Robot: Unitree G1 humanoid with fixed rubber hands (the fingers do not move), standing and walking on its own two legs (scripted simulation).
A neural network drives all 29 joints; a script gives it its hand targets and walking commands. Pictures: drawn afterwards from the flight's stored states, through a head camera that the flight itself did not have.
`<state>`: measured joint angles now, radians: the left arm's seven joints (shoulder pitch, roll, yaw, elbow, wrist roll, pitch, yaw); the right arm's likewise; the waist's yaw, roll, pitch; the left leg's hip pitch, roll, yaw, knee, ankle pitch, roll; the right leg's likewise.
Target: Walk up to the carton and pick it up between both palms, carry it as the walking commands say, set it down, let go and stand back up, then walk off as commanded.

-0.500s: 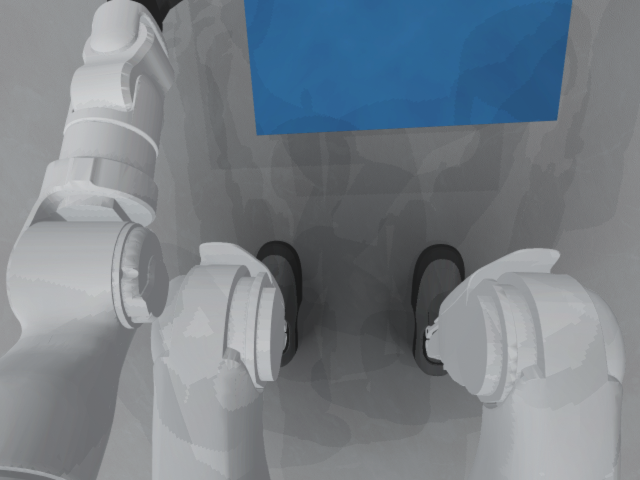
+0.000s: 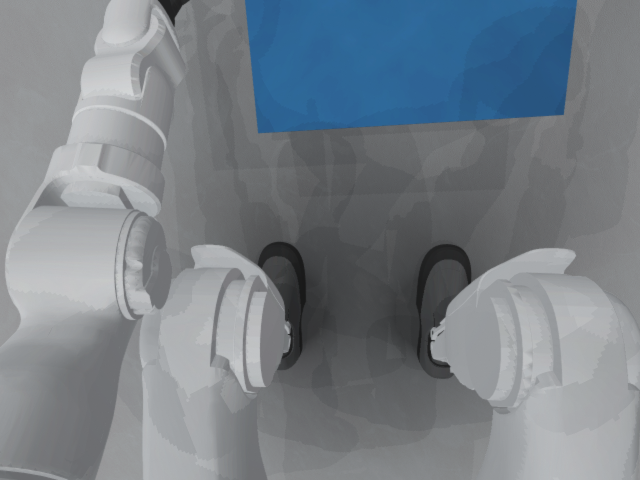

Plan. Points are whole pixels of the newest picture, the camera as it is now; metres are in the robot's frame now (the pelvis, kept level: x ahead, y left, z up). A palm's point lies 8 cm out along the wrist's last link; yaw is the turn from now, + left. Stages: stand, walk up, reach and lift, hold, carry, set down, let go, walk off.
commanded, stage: reach and lift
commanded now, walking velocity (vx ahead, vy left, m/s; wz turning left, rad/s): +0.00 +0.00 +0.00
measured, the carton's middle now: out of the picture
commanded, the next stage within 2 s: none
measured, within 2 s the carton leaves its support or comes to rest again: leaves its support in 1.28 s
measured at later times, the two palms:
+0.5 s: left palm out of the picture +0.55 +0.14 -0.18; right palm out of the picture +0.55 -0.23 -0.18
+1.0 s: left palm out of the picture +0.55 +0.14 -0.17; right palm out of the picture +0.55 -0.23 -0.18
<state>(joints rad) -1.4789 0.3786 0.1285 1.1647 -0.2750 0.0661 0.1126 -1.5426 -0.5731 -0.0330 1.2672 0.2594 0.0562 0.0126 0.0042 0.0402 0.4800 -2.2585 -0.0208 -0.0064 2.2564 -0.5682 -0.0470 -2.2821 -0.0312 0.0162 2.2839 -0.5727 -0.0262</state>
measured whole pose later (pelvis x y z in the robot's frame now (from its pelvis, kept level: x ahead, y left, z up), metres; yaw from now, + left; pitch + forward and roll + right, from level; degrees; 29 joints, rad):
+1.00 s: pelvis +0.00 +0.00 +0.01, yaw +0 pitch +33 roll +2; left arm -1.52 0.30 0.19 1.17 -0.20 0.08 0.12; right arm -1.61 -0.51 0.07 1.31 0.25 0.10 -0.01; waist -0.01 0.05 0.47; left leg -2.25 -0.04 -0.01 2.24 -0.57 -0.05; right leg -2.27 -0.03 0.02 2.27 -0.58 -0.02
